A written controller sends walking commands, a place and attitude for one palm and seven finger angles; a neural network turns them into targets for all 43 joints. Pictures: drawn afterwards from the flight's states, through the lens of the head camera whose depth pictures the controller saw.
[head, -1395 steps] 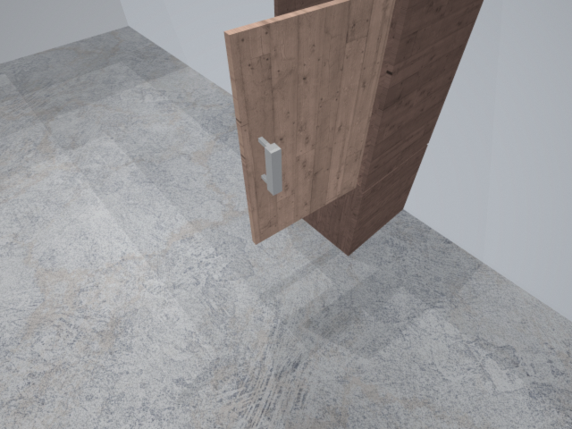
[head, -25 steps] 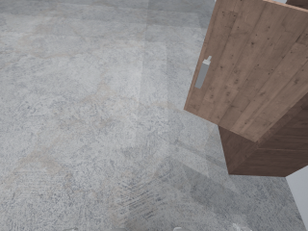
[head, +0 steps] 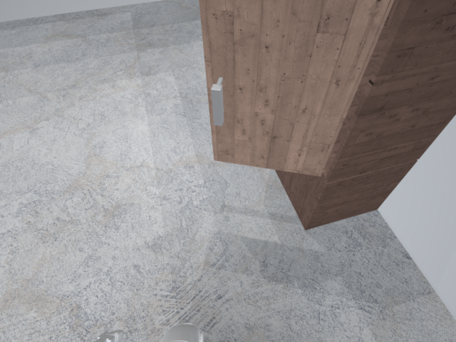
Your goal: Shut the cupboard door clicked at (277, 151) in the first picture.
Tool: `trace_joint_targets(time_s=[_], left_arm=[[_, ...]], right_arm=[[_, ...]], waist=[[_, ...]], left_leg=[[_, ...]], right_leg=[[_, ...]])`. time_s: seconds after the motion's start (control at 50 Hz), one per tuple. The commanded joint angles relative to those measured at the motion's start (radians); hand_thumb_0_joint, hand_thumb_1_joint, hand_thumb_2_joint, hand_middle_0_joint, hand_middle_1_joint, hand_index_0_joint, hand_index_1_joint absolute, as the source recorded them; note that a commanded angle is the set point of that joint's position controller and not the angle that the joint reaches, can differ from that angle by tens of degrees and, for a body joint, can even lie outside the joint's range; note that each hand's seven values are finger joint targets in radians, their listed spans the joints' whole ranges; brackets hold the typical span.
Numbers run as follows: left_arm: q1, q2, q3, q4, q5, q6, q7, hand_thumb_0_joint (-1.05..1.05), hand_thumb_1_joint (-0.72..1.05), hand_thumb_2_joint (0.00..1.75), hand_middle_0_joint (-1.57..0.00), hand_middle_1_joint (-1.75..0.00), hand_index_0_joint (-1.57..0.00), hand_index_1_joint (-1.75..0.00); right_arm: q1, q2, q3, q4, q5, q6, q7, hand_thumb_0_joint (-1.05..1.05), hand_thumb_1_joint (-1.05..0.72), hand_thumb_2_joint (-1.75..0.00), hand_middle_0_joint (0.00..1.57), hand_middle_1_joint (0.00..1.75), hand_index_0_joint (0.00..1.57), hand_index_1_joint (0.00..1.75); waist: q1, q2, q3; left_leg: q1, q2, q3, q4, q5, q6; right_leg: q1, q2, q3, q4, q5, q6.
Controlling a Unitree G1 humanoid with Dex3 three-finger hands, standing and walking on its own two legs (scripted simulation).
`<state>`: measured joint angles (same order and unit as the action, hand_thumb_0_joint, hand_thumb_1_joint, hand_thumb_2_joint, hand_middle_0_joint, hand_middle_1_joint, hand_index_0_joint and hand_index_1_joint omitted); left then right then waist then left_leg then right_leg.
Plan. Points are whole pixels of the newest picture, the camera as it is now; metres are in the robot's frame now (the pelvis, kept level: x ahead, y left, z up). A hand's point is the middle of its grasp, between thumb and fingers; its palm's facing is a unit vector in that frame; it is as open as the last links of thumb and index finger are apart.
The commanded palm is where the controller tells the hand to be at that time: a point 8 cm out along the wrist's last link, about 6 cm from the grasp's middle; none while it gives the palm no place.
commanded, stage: turn to face it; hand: left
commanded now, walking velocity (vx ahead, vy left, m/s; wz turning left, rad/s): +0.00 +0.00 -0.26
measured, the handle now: (219, 101) +0.73 +0.06 -0.04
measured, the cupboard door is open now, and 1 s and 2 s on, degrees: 62 62 62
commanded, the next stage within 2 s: take the last steps up to it in 0.10 s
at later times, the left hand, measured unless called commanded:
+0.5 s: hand out of the picture +0.13 +0.18 -0.16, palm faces -0.15 -0.97 -0.19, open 7.4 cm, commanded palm none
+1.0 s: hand (157, 329) +0.17 +0.16 -0.18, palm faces -0.10 -0.98 -0.15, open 7.4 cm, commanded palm none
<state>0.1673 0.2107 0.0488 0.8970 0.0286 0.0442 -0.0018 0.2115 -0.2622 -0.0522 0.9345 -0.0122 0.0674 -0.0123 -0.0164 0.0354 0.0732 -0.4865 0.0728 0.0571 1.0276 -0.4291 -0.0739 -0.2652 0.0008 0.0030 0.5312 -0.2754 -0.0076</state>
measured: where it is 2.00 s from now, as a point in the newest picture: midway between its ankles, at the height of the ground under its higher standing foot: outside the picture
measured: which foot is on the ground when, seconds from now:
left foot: up 0.00-0.12, down 0.14-0.50, up 0.52-0.84, down 0.86-1.00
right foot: down 0.00-0.14, up 0.16-0.48, down 0.50-0.86, up 0.88-1.00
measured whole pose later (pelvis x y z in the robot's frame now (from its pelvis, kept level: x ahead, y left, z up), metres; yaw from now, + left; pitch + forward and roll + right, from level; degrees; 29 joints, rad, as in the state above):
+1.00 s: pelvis +0.16 -0.01 +0.00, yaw -9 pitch +0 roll +0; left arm 0.31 0.16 0.05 1.11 0.03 0.01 -0.01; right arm 0.21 -0.15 -0.03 1.00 -0.03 -0.05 -0.02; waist 0.01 -0.03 0.07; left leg -0.32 0.05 0.15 0.55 -0.23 0.03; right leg -0.38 -0.03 -0.05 1.06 -0.46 -0.03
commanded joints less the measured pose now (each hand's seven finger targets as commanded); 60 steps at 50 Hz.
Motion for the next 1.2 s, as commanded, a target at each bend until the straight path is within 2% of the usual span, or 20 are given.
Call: trace_joint_targets(time_s=[0.0,0.08,0.12,0.14,0.24,0.34,0.44,0.48,0.5,0.52,0.62,0.78,0.8,0.84,0.86,0.92,1.08,1.1,1.14,1.18], left_arm=[[0.0,0.213,0.056,-0.059,0.002,-0.023,0.014,0.0,0.9,0.9,-0.2,-0.3,-0.2,-0.3],[-0.034,0.183,0.054,-0.048,-0.007,-0.011,0.013,0.0,0.9,0.9,-0.2,-0.3,-0.2,-0.3],[0.033,0.086,0.037,-0.067,-0.022,0.0,0.004,0.0,0.9,0.9,-0.2,-0.3,-0.2,-0.3],[0.003,0.106,0.037,-0.077,-0.014,-0.001,0.001,0.0,0.9,0.9,-0.2,-0.3,-0.2,-0.3],[-0.008,0.063,0.032,-0.026,-0.006,-0.005,-0.019,0.0,0.9,0.9,-0.2,-0.3,-0.2,-0.3],[-0.066,0.039,0.017,-0.021,-0.003,-0.018,-0.036,0.0,0.9,0.9,-0.2,-0.3,-0.2,-0.3],[0.072,0.061,0.027,0.058,-0.005,-0.042,-0.032,0.0,0.9,0.9,-0.2,-0.3,-0.2,-0.3],[0.203,0.174,0.053,0.107,0.0,-0.054,-0.009,0.0,0.9,0.9,-0.2,-0.3,-0.2,-0.3],[0.252,0.215,0.063,0.12,-0.005,-0.054,-0.002,0.0,0.9,0.9,-0.2,-0.3,-0.2,-0.3],[0.235,0.18,0.055,0.126,-0.009,-0.065,0.005,0.0,0.9,0.9,-0.2,-0.3,-0.2,-0.3],[0.15,0.078,0.024,0.123,-0.009,-0.1,0.009,0.0,0.9,0.9,-0.2,-0.3,-0.2,-0.3],[0.189,0.091,0.025,0.186,-0.01,-0.103,0.011,0.0,0.9,0.9,-0.2,-0.3,-0.2,-0.3],[0.193,0.072,0.023,0.181,-0.014,-0.1,0.011,0.0,0.9,0.9,-0.2,-0.3,-0.2,-0.3],[0.239,0.01,0.004,0.144,-0.021,-0.095,0.007,0.0,0.9,0.9,-0.2,-0.3,-0.2,-0.3],[0.189,0.012,0.002,0.13,-0.012,-0.087,0.012,0.0,0.9,0.9,-0.2,-0.3,-0.2,-0.3],[0.102,0.002,0.009,0.11,-0.005,-0.077,-0.006,0.0,0.9,0.9,-0.2,-0.3,-0.2,-0.3],[0.194,-0.016,0.008,0.136,0.001,-0.057,-0.01,0.0,0.9,0.9,-0.2,-0.3,-0.2,-0.3],[0.218,0.006,0.011,0.141,0.002,-0.059,-0.004,0.0,0.9,0.9,-0.2,-0.3,-0.2,-0.3],[0.193,0.104,0.011,0.135,0.0,-0.072,0.012,0.0,0.9,0.9,-0.2,-0.3,-0.2,-0.3],[0.102,0.121,0.007,0.124,-0.009,-0.081,0.017,0.0,0.9,0.9,-0.2,-0.3,-0.2,-0.3]], right_arm=[[0.012,-0.035,-0.008,-0.069,-0.001,-0.034,-0.003,0.0,-0.9,-0.9,0.2,0.3,0.2,0.3],[0.112,-0.036,-0.004,-0.034,-0.001,-0.053,-0.012,0.0,-0.9,-0.9,0.2,0.3,0.2,0.3],[0.138,-0.173,-0.023,-0.039,-0.02,-0.071,-0.022,0.0,-0.9,-0.9,0.2,0.3,0.2,0.3],[0.136,-0.188,-0.027,-0.045,-0.024,-0.069,-0.029,0.0,-0.9,-0.9,0.2,0.3,0.2,0.3],[0.085,-0.111,-0.001,-0.029,-0.03,-0.082,-0.035,0.0,-0.9,-0.9,0.2,0.3,0.2,0.3],[0.171,-0.121,-0.016,0.032,-0.031,-0.085,-0.023,0.0,-0.9,-0.9,0.2,0.3,0.2,0.3],[0.145,-0.095,-0.018,0.06,-0.018,-0.083,-0.009,0.0,-0.9,-0.9,0.2,0.3,0.2,0.3],[0.093,0.002,0.007,0.028,-0.007,-0.089,0.005,0.0,-0.9,-0.9,0.2,0.3,0.2,0.3],[0.012,-0.015,0.004,-0.011,-0.014,-0.087,0.01,0.0,-0.9,-0.9,0.2,0.3,0.2,0.3],[-0.027,-0.032,-0.006,-0.006,-0.017,-0.083,0.008,0.0,-0.9,-0.9,0.2,0.3,0.2,0.3],[0.044,0.02,-0.005,0.042,-0.017,-0.083,0.026,0.0,-0.9,-0.9,0.2,0.3,0.2,0.3],[0.08,0.02,0.0,0.053,-0.016,-0.114,0.025,0.0,-0.9,-0.9,0.2,0.3,0.2,0.3],[0.195,-0.018,-0.007,0.088,-0.02,-0.124,0.018,0.0,-0.9,-0.9,0.2,0.3,0.2,0.3],[0.388,-0.17,-0.034,0.131,-0.031,-0.121,-0.009,0.0,-0.9,-0.9,0.2,0.3,0.2,0.3],[0.349,-0.166,-0.031,0.128,-0.027,-0.111,-0.018,0.0,-0.9,-0.9,0.2,0.3,0.2,0.3],[0.16,-0.061,-0.004,0.069,-0.023,-0.114,-0.017,0.0,-0.9,-0.9,0.2,0.3,0.2,0.3],[0.046,-0.046,-0.006,0.072,-0.015,-0.09,-0.006,0.0,-0.9,-0.9,0.2,0.3,0.2,0.3],[0.031,-0.026,0.002,0.072,-0.012,-0.088,-0.002,0.0,-0.9,-0.9,0.2,0.3,0.2,0.3],[0.061,0.055,0.024,0.059,0.001,-0.079,0.003,0.0,-0.9,-0.9,0.2,0.3,0.2,0.3],[0.122,0.06,0.026,0.101,-0.005,-0.062,-0.001,0.0,-0.9,-0.9,0.2,0.3,0.2,0.3]], waist=[[0.017,-0.178,-0.091],[-0.03,-0.161,-0.085],[-0.014,0.258,-0.107],[-0.03,0.235,-0.091],[-0.002,0.12,-0.108],[-0.048,0.143,-0.07],[0.018,0.042,-0.063],[0.088,-0.248,-0.012],[0.123,-0.27,0.007],[0.107,-0.289,0.072],[0.009,-0.153,0.052],[-0.031,-0.092,-0.007],[-0.073,-0.013,-0.078],[-0.108,0.26,-0.214],[-0.104,0.229,-0.194],[-0.034,0.092,-0.007],[0.052,0.055,-0.013],[0.075,-0.001,-0.006],[0.046,-0.215,0.028],[0.0,-0.289,-0.005]], left_leg=[[0.053,-0.021,0.001,-0.178,0.018,0.003],[0.301,-0.031,-0.01,-0.542,0.217,0.025],[0.374,0.28,-0.357,-0.733,0.286,0.162],[0.309,0.357,-0.435,-0.775,0.309,0.237],[0.359,0.235,-0.187,-0.742,0.396,0.21],[0.362,0.237,-0.183,-0.799,0.082,0.209],[0.197,0.153,-0.082,-0.688,-0.064,0.141],[-0.137,-0.018,0.101,-0.387,-0.132,0.062],[-0.211,-0.022,0.065,-0.185,-0.18,0.06],[-0.253,0.003,-0.008,-0.075,-0.11,0.064],[-0.14,0.043,0.003,-0.097,0.109,0.038],[0.22,-0.034,0.082,-0.486,0.263,0.069],[0.397,-0.015,0.034,-0.539,0.324,0.088],[0.661,0.366,-0.459,-0.684,0.418,0.277],[0.581,0.386,-0.479,-0.744,0.277,0.289],[0.256,0.304,-0.306,-0.823,0.138,0.25],[0.07,0.157,-0.084,-0.747,-0.056,0.182],[0.058,0.108,-0.046,-0.684,-0.025,0.149],[0.06,-0.035,0.054,-0.524,-0.011,0.064],[0.24,-0.022,0.027,-0.486,0.06,0.057]], right_leg=[[0.059,-0.228,0.213,-0.181,0.311,-0.176],[-0.084,-0.174,0.217,-0.097,0.147,-0.099],[-0.223,0.026,0.043,0.17,-0.175,0.004],[-0.23,0.036,0.025,0.358,-0.307,0.015],[-0.228,-0.011,0.001,0.461,-0.192,0.03],[-0.161,-0.008,-0.058,0.235,-0.183,0.007],[0.173,0.004,-0.084,-0.152,-0.025,-0.017],[0.37,-0.268,0.3,-0.329,-0.331,-0.145],[0.323,-0.382,0.446,-0.41,-0.42,-0.228],[0.256,-0.361,0.466,-0.428,-0.394,-0.242],[0.18,-0.263,0.127,-0.368,0.078,-0.189],[0.118,-0.205,0.027,-0.151,0.317,-0.125],[0.06,-0.152,-0.018,0.021,0.337,-0.097],[-0.241,0.039,-0.108,0.505,-0.334,-0.028],[-0.296,0.003,-0.024,0.644,-0.343,-0.037],[-0.27,-0.096,0.005,0.613,-0.186,-0.025],[0.112,-0.015,-0.114,0.047,0.012,-0.001],[0.149,-0.032,-0.069,-0.044,0.042,0.002],[0.077,-0.254,0.231,-0.278,-0.01,-0.069],[-0.043,-0.272,0.237,-0.323,0.133,-0.107]])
